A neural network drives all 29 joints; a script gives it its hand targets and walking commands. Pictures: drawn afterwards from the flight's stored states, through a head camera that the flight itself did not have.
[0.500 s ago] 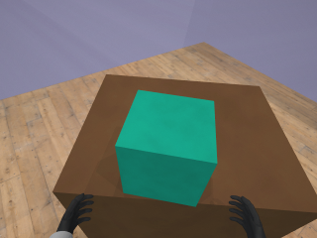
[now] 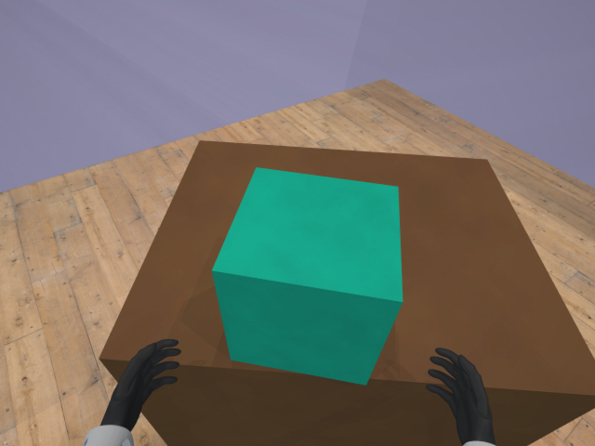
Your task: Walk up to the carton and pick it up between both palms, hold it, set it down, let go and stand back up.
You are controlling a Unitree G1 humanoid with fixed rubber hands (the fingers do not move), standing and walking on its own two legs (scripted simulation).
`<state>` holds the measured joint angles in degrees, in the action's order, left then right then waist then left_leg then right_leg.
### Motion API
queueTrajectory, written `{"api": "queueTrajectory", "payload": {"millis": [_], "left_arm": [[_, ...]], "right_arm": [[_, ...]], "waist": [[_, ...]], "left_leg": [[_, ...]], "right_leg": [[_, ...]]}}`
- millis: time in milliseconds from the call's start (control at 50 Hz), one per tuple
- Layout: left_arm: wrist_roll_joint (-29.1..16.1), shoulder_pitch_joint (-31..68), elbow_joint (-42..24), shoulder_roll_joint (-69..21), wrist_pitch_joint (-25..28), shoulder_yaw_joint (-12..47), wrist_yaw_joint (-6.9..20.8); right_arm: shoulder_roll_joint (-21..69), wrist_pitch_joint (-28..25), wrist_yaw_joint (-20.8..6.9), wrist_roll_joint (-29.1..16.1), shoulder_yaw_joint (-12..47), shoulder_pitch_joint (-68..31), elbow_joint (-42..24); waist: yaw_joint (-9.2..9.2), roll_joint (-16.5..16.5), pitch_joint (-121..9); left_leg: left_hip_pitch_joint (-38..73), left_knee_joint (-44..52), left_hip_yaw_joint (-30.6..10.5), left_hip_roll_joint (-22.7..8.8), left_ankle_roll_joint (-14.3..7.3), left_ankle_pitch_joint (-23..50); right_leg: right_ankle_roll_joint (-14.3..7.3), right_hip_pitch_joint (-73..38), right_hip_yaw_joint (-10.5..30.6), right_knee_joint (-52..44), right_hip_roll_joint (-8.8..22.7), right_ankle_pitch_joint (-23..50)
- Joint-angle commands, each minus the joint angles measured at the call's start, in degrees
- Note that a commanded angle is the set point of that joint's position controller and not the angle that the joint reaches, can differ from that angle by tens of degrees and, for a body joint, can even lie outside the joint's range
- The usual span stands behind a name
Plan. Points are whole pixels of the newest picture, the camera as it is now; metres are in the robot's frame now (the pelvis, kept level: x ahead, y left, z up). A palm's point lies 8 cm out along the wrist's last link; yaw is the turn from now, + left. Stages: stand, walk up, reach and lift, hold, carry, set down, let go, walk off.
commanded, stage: reach and lift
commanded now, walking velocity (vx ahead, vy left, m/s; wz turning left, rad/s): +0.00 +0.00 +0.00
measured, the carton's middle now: (311, 276) +0.39 +0.03 +0.00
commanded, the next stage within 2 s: none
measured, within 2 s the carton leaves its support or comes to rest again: neither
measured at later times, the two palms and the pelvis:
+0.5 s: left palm (141, 335) +0.24 +0.24 +0.03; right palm (473, 364) +0.24 -0.19 +0.03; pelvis +0.02 +0.01 +0.00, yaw -2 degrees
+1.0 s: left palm (161, 258) +0.32 +0.23 +0.09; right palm (490, 304) +0.30 -0.20 +0.09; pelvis +0.01 +0.00 +0.01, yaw -3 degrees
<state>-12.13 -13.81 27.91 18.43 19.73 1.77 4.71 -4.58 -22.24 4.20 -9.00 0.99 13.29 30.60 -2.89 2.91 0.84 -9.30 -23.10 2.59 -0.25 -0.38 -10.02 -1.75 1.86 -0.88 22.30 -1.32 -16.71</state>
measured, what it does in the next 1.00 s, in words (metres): stands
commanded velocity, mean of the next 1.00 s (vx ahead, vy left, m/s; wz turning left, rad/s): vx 0.00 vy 0.00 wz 0.00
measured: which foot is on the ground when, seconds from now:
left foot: down 0.00-1.00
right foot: down 0.00-1.00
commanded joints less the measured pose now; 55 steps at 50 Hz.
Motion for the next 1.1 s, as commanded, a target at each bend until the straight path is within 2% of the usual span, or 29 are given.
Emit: {"api": "queueTrajectory", "payload": {"millis": [0,80,160,360,500,600,860,1080], "left_arm": [[-1.0,6.82,-5.79,7.33,3.27,-1.99,0.39],[-1.74,9.21,-5.78,7.84,2.33,-2.02,0.41],[-2.82,11.77,-8.18,8.13,-1.28,-1.73,-0.53],[-2.26,11.97,-16.81,7.58,-10.49,-3.62,-0.39],[-2.08,15.16,-24.33,7.07,-17.82,-5.93,-0.23],[-1.65,18.87,-26.41,6.61,-22.44,-7.9,-0.02],[0.01,33.58,-25.51,6.96,-31.95,-12.46,0.27],[0.96,47.89,-21.7,8.34,-39.25,-14.19,-0.36]], "right_arm": [[-2.95,-2.47,0.76,-0.69,-0.26,-4.57,-6.55],[-3.62,-2.04,1.43,-0.42,-0.28,-7.23,-7.87],[-4.41,1.63,1.81,-0.09,-0.47,-9.99,-11.6],[-6.8,10.91,3.26,-2.94,0.31,-8.98,-20.27],[-8.29,17.97,4.24,-4.24,-0.58,-10.97,-28.68],[-9.08,21.9,4.81,-5.01,-0.91,-13.64,-31.71],[-11.7,28.9,6.26,-8.09,-0.49,-26.91,-31.37],[-13.85,34.12,6.74,-10.3,-1.18,-41.96,-25.56]], "waist": [[0.99,-3.94,-0.82],[0.83,-4.33,-1.32],[0.42,-4.7,-2.0],[0.42,-5.62,-4.33],[0.52,-4.98,-5.23],[0.64,-3.67,-6.65],[1.09,-3.2,-10.86],[1.85,-3.78,-14.75]], "left_leg": [[13.09,-1.0,-3.03,-0.25,1.54,9.56],[12.57,-0.41,-2.74,-0.45,1.34,7.99],[12.25,1.51,-2.36,-1.13,0.96,6.35],[18.82,1.22,-3.51,-1.36,1.83,19.46],[21.23,1.5,-3.58,-1.74,1.71,23.04],[21.78,2.0,-3.24,-1.6,1.11,22.74],[19.76,3.53,-1.67,-1.13,0.1,19.25],[18.65,3.6,-0.81,-1.49,-0.42,15.61]], "right_leg": [[0.78,17.97,3.61,-7.53,3.38,3.18],[0.5,17.05,3.58,-7.18,3.33,2.25],[-0.24,15.12,3.47,-7.5,3.24,0.44],[0.06,13.48,3.62,-9.51,2.51,10.29],[0.42,13.67,3.5,-10.98,2.11,12.94],[1.29,13.0,3.68,-11.2,2.27,15.85],[2.9,10.32,4.09,-9.32,2.37,22.75],[3.13,11.3,3.36,-8.66,1.55,19.99]]}}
